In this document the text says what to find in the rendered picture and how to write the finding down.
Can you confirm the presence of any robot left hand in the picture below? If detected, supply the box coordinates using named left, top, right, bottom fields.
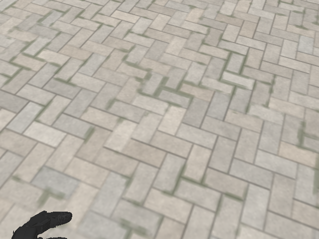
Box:
left=11, top=210, right=73, bottom=239

